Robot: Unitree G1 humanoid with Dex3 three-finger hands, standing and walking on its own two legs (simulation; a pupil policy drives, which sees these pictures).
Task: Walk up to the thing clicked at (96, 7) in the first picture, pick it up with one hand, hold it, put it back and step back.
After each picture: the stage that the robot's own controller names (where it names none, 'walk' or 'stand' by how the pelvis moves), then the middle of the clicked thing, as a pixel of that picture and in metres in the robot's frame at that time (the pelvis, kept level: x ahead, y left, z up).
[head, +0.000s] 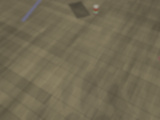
stand; (95, 10) +1.89 -0.14 -0.72
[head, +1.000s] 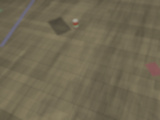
walk; (75, 24) +1.72 +0.20 -0.69
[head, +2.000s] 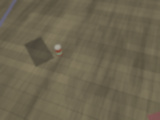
walk; (58, 50) +1.09 +0.37 -0.72
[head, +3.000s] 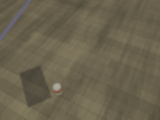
walk; (57, 89) +0.66 +0.28 -0.71
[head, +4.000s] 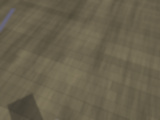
walk; out of the picture +0.36 +0.17 -0.70
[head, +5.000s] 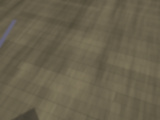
stand; out of the picture +0.28 +0.18 -0.72
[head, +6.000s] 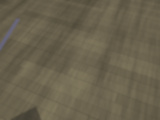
stand; out of the picture +0.28 +0.17 -0.73
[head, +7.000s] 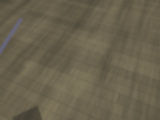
stand; out of the picture +0.29 +0.18 -0.73
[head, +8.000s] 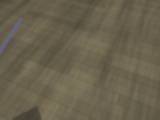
stand; out of the picture +0.28 +0.17 -0.73
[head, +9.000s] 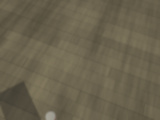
go down; (51, 117) +0.30 +0.18 -0.65
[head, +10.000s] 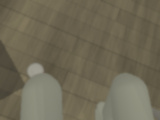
go down; (36, 73) +0.36 +0.19 -0.30
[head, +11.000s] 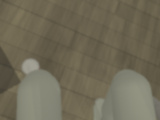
close in; (32, 69) +0.37 +0.20 -0.28
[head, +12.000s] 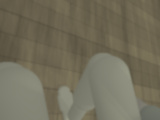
close; out of the picture +0.36 +0.23 -0.22
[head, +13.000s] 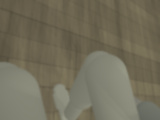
close; out of the picture +0.36 +0.24 -0.21
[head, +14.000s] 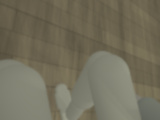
lift; out of the picture +0.35 +0.23 -0.22
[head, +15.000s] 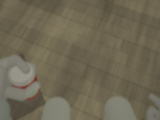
lift; (25, 82) +0.31 +0.19 -0.01
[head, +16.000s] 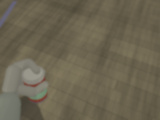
hold; (35, 85) +0.31 +0.18 +0.01
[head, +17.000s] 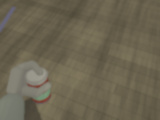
hold; (39, 86) +0.32 +0.17 +0.00
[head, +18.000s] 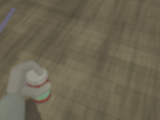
crouch; (39, 86) +0.32 +0.17 +0.00
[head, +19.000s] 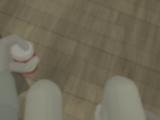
lower; (25, 58) +0.40 +0.19 -0.09
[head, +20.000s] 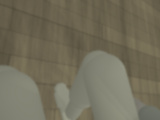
lower; out of the picture +0.39 +0.27 -0.22
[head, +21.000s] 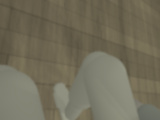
lower; out of the picture +0.38 +0.26 -0.22
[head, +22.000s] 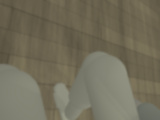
lower; out of the picture +0.38 +0.26 -0.22
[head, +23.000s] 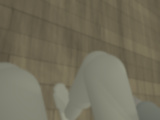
lower; out of the picture +0.38 +0.26 -0.22
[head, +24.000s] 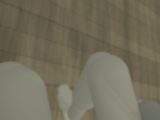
loosen; out of the picture +0.36 +0.24 -0.22
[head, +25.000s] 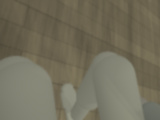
stand; out of the picture +0.36 +0.23 -0.21
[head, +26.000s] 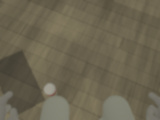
walk; (50, 90) +0.36 +0.18 -0.49
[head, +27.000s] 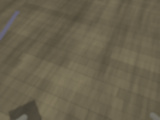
stand; out of the picture +0.31 +0.18 -0.66
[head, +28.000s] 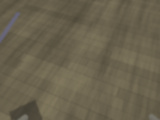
stand; out of the picture +0.32 +0.18 -0.67
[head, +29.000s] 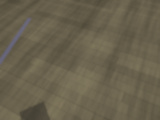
stand; out of the picture +0.33 +0.17 -0.72
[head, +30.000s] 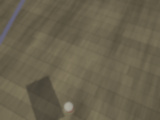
walk; (69, 108) +0.38 +0.17 -0.70
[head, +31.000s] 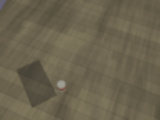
walk; (61, 86) +0.57 +0.14 -0.70
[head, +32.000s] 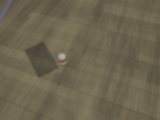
walk; (62, 59) +0.88 +0.25 -0.69
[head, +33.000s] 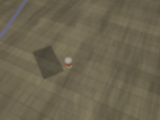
stand; (68, 63) +0.94 +0.17 -0.72
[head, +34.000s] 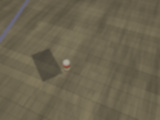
stand; (66, 65) +0.96 +0.18 -0.72
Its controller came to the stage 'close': yes
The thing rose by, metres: 0.72
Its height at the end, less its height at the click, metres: +0.00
